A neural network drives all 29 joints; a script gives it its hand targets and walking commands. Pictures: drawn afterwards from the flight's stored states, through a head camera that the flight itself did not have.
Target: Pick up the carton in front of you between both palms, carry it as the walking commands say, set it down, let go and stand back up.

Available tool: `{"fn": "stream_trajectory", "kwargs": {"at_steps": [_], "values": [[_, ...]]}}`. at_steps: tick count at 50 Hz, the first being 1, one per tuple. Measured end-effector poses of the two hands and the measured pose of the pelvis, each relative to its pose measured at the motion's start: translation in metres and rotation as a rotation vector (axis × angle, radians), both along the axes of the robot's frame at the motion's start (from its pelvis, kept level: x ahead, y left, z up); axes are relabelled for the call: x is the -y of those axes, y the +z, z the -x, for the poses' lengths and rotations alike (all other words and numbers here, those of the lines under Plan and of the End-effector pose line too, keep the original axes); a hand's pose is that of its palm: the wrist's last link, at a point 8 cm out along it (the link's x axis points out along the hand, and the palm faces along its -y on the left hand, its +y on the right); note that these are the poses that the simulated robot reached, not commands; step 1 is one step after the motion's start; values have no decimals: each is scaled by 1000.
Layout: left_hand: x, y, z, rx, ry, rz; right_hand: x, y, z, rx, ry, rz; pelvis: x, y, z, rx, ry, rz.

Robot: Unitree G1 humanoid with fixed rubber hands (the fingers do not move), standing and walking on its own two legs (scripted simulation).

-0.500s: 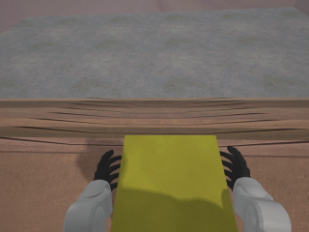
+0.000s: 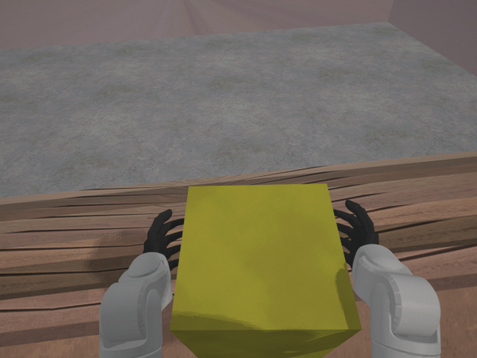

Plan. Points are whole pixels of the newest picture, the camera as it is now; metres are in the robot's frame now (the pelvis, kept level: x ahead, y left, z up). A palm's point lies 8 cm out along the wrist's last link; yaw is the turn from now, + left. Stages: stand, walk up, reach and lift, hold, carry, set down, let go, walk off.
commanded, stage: carry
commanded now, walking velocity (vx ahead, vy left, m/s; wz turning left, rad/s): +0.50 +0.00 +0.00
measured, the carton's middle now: (258, 279) +0.26 -0.01 +0.03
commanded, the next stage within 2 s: none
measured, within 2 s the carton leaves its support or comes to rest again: neither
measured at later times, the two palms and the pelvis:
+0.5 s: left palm (182, 125) +0.66 +0.15 +0.07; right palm (301, 113) +0.66 -0.15 +0.09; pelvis +0.32 +0.01 -0.03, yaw -1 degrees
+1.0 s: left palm (182, 100) +0.98 +0.20 -0.03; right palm (266, 89) +1.01 -0.10 -0.02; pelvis +0.67 +0.03 -0.17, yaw +0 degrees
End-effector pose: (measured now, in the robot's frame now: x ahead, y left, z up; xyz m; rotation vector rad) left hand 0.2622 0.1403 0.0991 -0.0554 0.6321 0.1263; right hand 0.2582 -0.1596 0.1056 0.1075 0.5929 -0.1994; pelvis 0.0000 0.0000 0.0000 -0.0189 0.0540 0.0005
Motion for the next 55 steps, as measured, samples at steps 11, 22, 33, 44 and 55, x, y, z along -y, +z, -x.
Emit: {"fn": "stream_trajectory", "kwargs": {"at_steps": [11, 22, 33, 44, 55], "values": [[-6, -37, -168, -102, 148, -3, -8, -44, -208, -102, 95, -63, 25, -9, -129, -13, 20, -22], [-12, -22, -350, 39, 79, 53, -12, -17, -365, 39, 36, -2, 3, -11, -273, -36, -1, -11], [-13, -32, -493, -17, 10, 60, -11, -31, -476, -14, -92, -37, -37, -15, -415, -49, 5, 9], [-32, -65, -637, 76, 52, 41, -31, -44, -643, 74, -16, 18, -33, -73, -565, 3, 28, -16], [-78, -214, -781, 1, 184, 3, -73, -220, -828, -23, 76, 49, -24, -230, -738, 47, 22, 44]]}}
